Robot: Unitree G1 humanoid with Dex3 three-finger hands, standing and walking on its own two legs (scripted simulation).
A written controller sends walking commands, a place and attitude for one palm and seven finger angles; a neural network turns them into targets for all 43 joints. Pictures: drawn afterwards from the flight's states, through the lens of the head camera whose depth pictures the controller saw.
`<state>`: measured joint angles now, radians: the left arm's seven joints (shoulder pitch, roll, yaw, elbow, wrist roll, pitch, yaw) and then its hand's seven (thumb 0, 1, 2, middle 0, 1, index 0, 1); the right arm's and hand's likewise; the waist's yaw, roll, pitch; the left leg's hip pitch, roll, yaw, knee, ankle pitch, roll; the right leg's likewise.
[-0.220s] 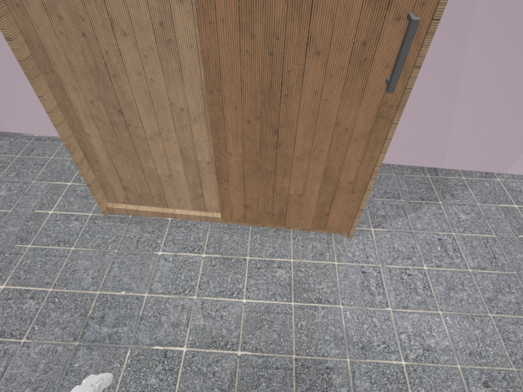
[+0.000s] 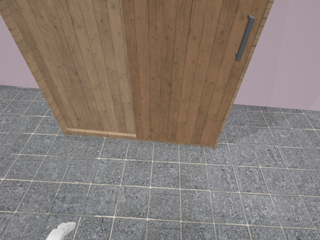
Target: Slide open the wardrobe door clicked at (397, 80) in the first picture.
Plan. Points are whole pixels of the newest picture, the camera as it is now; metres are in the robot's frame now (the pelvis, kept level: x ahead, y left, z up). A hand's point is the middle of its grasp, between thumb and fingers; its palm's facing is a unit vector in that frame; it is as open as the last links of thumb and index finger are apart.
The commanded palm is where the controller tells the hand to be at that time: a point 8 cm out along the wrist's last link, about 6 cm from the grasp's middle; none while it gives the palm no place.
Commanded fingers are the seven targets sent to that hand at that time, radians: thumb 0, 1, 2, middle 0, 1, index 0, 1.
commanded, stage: stand and wait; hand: right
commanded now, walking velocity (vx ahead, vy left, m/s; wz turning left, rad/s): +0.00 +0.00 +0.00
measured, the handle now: (243, 38) +0.91 -0.33 +0.12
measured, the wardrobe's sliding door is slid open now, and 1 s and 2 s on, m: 0.00 0.00 0.00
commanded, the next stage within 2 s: look at it before walking up in 0.66 s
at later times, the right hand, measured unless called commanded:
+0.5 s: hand out of the picture +0.06 -0.23 -0.15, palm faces -0.03 +0.94 -0.34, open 7.4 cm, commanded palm none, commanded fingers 0.00 -0.90 -0.90 0.20 0.30 0.20 0.30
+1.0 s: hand out of the picture +0.07 -0.23 -0.15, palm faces -0.03 +0.94 -0.33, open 7.4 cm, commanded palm none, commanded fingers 0.00 -0.90 -0.90 0.20 0.30 0.20 0.30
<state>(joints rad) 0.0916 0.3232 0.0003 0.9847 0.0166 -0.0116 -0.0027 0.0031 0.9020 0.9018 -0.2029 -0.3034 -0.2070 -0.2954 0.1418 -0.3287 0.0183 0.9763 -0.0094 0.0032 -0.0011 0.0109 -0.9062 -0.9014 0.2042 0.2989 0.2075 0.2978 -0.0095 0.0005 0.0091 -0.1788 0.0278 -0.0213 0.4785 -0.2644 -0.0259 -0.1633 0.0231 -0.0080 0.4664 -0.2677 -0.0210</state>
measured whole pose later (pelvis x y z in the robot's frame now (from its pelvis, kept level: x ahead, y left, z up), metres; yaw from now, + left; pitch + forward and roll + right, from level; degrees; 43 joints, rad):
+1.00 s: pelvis -0.01 +0.02 +0.01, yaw +0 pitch -2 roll +0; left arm 0.13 0.33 0.00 1.11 0.01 -0.01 0.00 0.00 0.90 0.90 -0.20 -0.30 -0.21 -0.30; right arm 0.14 -0.34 0.01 1.07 -0.01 -0.01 0.00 0.01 -0.91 -0.90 0.20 0.30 0.21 0.30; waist 0.00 0.00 0.03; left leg -0.16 0.00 -0.01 0.38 -0.19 0.00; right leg -0.14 -0.01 0.00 0.38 -0.20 0.01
